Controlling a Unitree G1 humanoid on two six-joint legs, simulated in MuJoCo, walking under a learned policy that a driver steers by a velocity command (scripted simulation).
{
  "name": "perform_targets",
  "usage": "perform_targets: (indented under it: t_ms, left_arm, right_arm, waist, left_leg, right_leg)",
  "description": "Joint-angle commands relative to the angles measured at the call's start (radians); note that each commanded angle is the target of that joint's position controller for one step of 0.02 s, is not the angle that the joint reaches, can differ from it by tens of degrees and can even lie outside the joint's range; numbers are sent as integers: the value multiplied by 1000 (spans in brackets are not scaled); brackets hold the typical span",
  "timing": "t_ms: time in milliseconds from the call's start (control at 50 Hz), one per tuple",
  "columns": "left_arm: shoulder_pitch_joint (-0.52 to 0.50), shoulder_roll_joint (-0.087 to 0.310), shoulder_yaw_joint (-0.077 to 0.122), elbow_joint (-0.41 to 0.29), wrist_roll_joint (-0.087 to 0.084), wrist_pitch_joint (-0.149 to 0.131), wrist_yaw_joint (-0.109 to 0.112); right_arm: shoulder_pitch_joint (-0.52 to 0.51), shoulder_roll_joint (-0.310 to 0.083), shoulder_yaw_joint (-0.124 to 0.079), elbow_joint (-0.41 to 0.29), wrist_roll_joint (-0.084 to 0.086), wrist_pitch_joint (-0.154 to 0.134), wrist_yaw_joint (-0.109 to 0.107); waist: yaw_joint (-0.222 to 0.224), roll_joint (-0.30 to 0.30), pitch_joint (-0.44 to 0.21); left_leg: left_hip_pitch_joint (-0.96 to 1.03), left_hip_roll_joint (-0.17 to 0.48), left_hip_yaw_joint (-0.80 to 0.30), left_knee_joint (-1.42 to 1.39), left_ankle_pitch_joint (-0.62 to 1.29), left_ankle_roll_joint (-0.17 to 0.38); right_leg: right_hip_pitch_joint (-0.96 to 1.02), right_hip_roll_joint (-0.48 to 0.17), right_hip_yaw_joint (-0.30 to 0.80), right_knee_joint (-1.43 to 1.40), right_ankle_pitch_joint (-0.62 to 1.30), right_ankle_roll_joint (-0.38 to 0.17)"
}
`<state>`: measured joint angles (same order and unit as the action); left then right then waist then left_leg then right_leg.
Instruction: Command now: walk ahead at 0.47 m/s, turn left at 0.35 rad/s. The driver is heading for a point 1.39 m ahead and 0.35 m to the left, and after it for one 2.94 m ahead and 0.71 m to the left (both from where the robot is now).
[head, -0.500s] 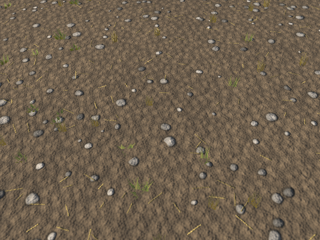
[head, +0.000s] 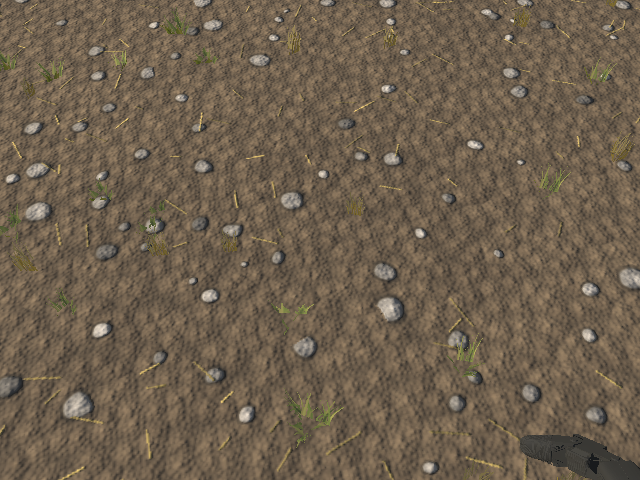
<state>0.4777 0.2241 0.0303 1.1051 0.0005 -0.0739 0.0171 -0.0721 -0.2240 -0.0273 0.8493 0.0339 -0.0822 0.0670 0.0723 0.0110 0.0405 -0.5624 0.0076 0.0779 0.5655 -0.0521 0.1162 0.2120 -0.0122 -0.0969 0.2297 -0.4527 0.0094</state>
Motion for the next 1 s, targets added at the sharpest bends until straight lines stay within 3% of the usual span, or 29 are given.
perform_targets:
  t_ms: [20, 40, 60, 80, 100, 120, 140, 180, 220, 280, 340, 420, 460, 480, 500, 520, 540, 560, 580, 600, 620, 640, 680, 720, 800, 860, 920, 960, 1000]
  left_arm:
    - [-39, 173, 29, -75, 16, 8, 13]
    - [56, 54, -8, -114, 23, -18, -8]
    - [21, 52, -12, -107, 1, -66, -25]
    - [-101, 127, 11, -157, -36, -94, -31]
    - [-173, 151, 15, -185, -41, -106, -23]
    - [-194, 160, 27, -187, -30, -105, -9]
    - [-175, 162, 37, -191, -16, -90, 2]
    - [-163, 128, 40, -214, -2, -59, 10]
    - [-226, 123, 43, -252, 14, -43, 18]
    - [-378, 116, 44, -313, 16, -42, 19]
    - [-494, 91, 31, -356, 4, -52, 2]
    - [-560, 132, 35, -401, -9, -65, -20]
    - [-541, 160, 42, -408, -12, -76, -27]
    - [-486, 173, 48, -398, -13, -82, -27]
    - [-374, 204, 63, -373, -5, -88, -21]
    - [-207, 260, 79, -356, 10, -90, -12]
    - [-101, 337, 100, -330, 23, -71, -9]
    - [-107, 255, 83, -334, 3, -63, -15]
    - [-162, 173, 62, -358, -1, -58, -14]
    - [-214, 154, 54, -366, 5, -51, -14]
    - [-244, 143, 49, -357, 11, -47, -18]
    - [-255, 127, 42, -350, 17, -48, -22]
    - [-244, 126, 45, -329, 11, -55, -30]
    - [-231, 152, 54, -309, 2, -62, -34]
    - [-212, 188, 64, -285, -10, -51, -27]
    - [-155, 209, 65, -259, -20, -38, -25]
    - [-104, 225, 67, -229, -29, -22, -26]
    - [-102, 238, 69, -217, -33, -10, -22]
    - [-119, 238, 65, -215, -35, 0, -16]
  right_arm:
    - [345, -212, -90, 42, 3, 4, -7]
    - [476, -314, -112, 54, -17, 10, -17]
    - [468, -262, -93, 62, -19, 15, -23]
    - [389, -211, -79, 51, -19, 3, -23]
    - [299, -177, -67, 23, -19, -8, -22]
    - [228, -143, -56, 2, -25, -16, -17]
    - [191, -127, -49, -13, -35, -21, -16]
    - [195, -130, -47, -19, -29, -20, -22]
    - [250, -163, -54, -13, -26, -21, -40]
    - [335, -187, -61, -6, -23, -15, -66]
    - [393, -192, -64, 0, -12, -4, -77]
    - [445, -186, -66, 8, -4, 12, -86]
    - [436, -198, -72, -4, -10, 20, -92]
    - [424, -196, -73, -13, -12, 23, -93]
    - [411, -171, -64, -28, -16, 23, -90]
    - [399, -119, -44, -54, -29, 18, -83]
    - [536, -48, -24, -79, -6, 5, -79]
    - [560, -135, -33, -71, 11, 2, -80]
    - [471, -208, -52, -77, 11, 8, -80]
    - [403, -204, -56, -91, 1, 14, -82]
    - [363, -184, -57, -105, -12, 13, -82]
    - [361, -161, -59, -110, -14, 17, -77]
    - [382, -110, -49, -114, -6, 26, -71]
    - [348, -92, -42, -134, -14, 29, -69]
    - [226, -78, -25, -173, -25, 17, -53]
    - [118, -76, -17, -201, -19, 8, -41]
    - [46, -98, -21, -237, -10, 4, -32]
    - [51, -120, -28, -245, -11, 1, -26]
    - [233, -175, -62, -191, -21, 0, -31]
  waist:
    - [-247, -103, -184]
    - [-194, 162, -357]
    - [-194, 180, -439]
    - [-189, 158, -262]
    - [-156, 52, -164]
    - [-108, -28, -100]
    - [-64, -20, -83]
    - [-31, 15, -60]
    - [-39, 28, -29]
    - [-88, 43, 1]
    - [-134, 66, -6]
    - [-147, 67, -20]
    - [-122, 89, -30]
    - [-90, 105, -48]
    - [-36, 99, -117]
    - [37, 23, -266]
    - [-11, -282, -398]
    - [-11, -305, -384]
    - [11, -175, -247]
    - [1, -83, -156]
    - [-17, -61, -92]
    - [-42, -80, -64]
    - [-63, -106, -56]
    - [-70, -89, -44]
    - [-49, -72, -30]
    - [-10, -79, -8]
    - [-1, -98, 11]
    - [-26, -113, 4]
    - [-133, -100, -105]
  left_leg:
    - [579, -26, -68, 26, -37, 88]
    - [979, 254, -623, -60, -265, 280]
    - [1019, 345, -952, -294, -389, 309]
    - [893, 304, -821, -316, -364, 243]
    - [718, 267, -668, -326, -252, 205]
    - [548, 222, -552, -343, -128, 182]
    - [434, 184, -470, -361, -61, 166]
    - [319, 150, -410, -389, -14, 169]
    - [250, 128, -360, -412, 11, 173]
    - [244, 90, -329, -405, 1, 137]
    - [255, 71, -323, -377, -34, 100]
    - [399, 120, -430, -274, -65, 88]
    - [451, 144, -486, -206, -23, 79]
    - [455, 137, -498, -162, 21, 68]
    - [427, 86, -474, -51, 86, 41]
    - [310, 23, -393, 211, 13, 7]
    - [-59, -130, -244, 536, -424, -65]
    - [-207, -49, -258, 705, -536, -72]
    - [-246, -5, -260, 753, -447, -78]
    - [-217, 33, -224, 739, -364, -88]
    - [-190, 54, -219, 687, -310, -91]
    - [-149, 76, -219, 647, -283, -87]
    - [-104, 83, -194, 587, -269, -88]
    - [-122, 89, -188, 497, -232, -96]
    - [-109, 103, -135, 247, -36, -103]
    - [-46, 77, -86, 101, 48, -102]
    - [-40, 60, -78, 25, 1, -80]
    - [9, 41, -65, -20, -58, -51]
    - [299, -17, -17, -87, -38, -6]
  right_leg:
    - [-310, -188, -30, 569, 1065, -66]
    - [-744, -9, -10, 1016, 468, 7]
    - [-888, 67, 174, 1199, -51, -12]
    - [-999, 7, 217, 1239, -7, -43]
    - [-980, -45, 204, 1183, 83, -60]
    - [-918, -79, 192, 1094, 137, -59]
    - [-836, -113, 198, 1026, 167, -56]
    - [-777, -127, 189, 928, 169, -34]
    - [-787, -116, 163, 812, 246, 0]
    - [-808, -78, 155, 549, 452, 27]
    - [-732, -23, 138, 348, 582, 29]
    - [-724, -4, 180, 242, 531, 24]
    - [-679, 1, 185, 214, 433, 6]
    - [-606, 5, 172, 190, 401, -12]
    - [-436, -10, 170, 168, 397, -48]
    - [-166, -161, 296, 208, 364, -114]
    - [191, -394, 724, 153, 214, -273]
    - [190, -443, 891, 103, 44, -287]
    - [67, -394, 731, 88, 50, -237]
    - [-73, -342, 574, 69, 166, -201]
    - [-185, -295, 491, 38, 268, -192]
    - [-255, -257, 417, 11, 335, -183]
    - [-315, -229, 335, -36, 400, -201]
    - [-326, -237, 286, -70, 470, -227]
    - [-318, -213, 179, -97, 540, -218]
    - [-315, -199, 131, -89, 516, -198]
    - [-239, -244, 144, -61, 516, -185]
    - [-194, -266, 144, -13, 593, -167]
    - [-227, -215, 78, 210, 857, -126]
